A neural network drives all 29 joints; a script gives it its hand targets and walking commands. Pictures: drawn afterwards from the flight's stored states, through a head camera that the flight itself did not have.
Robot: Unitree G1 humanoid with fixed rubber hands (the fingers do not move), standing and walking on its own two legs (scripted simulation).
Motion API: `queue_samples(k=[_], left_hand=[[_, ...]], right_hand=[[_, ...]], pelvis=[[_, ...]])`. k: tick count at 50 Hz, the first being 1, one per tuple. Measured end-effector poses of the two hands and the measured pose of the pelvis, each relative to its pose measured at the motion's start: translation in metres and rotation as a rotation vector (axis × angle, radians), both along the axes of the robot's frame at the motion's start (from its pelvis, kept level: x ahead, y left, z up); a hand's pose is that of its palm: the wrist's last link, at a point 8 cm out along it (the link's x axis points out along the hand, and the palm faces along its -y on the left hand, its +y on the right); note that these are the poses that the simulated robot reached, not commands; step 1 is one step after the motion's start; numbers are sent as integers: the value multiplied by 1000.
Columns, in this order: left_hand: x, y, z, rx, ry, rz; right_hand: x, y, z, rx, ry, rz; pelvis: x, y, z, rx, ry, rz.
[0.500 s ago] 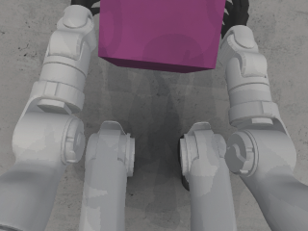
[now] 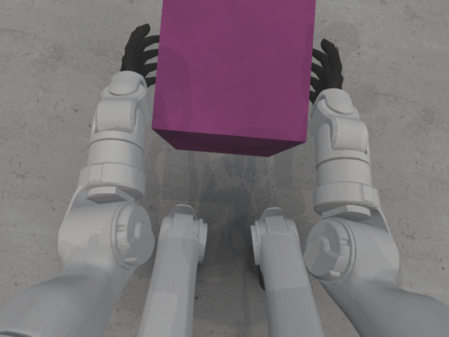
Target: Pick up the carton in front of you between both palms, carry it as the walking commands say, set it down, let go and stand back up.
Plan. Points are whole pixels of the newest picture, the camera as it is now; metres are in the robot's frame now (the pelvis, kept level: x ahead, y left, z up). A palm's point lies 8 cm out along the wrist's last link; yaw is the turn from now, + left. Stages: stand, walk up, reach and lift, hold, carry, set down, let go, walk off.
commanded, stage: reach and lift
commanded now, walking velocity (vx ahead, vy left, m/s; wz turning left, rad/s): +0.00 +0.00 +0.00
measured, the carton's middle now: (229, 92) +0.52 +0.01 -0.14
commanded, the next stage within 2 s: none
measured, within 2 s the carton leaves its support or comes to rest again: neither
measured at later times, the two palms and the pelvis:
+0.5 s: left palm (93, 52) +0.46 +0.16 +0.09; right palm (399, 73) +0.46 -0.14 +0.09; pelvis +0.05 +0.00 +0.13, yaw +1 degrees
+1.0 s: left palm out of the picture +0.41 +0.16 +0.24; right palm out of the picture +0.41 -0.14 +0.24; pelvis +0.11 +0.00 +0.26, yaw +1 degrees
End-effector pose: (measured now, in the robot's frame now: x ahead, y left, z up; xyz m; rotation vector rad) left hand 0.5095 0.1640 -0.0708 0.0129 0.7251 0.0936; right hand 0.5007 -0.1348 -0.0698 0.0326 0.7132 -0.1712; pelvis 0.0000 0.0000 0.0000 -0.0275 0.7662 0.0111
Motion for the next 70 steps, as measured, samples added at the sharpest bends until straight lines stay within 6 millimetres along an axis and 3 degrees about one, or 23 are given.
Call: queue_samples(k=[10, 27, 46, 59, 70], left_hand=[[-14, -1, 59, -12, -4, 9], [-49, -8, 171, -10, -2, 35], [-94, -9, 283, -20, -6, 63], [-117, -12, 357, -3, -39, 53], [-127, -10, 366, 5, 3, 58]], right_hand=[[-11, -1, 64, -8, -3, 3], [-43, -9, 171, 5, -3, 17], [-79, -9, 287, -6, -7, 40], [-100, -13, 363, -29, -39, 65], [-110, -11, 366, -33, 2, 80]], pelvis=[[16, 3, 46, 0, -46, 9], [58, 3, 145, 20, -198, 6], [103, -3, 246, 31, -475, 8], [112, -1, 280, 39, -731, 13], [95, -2, 280, 40, -818, 13]])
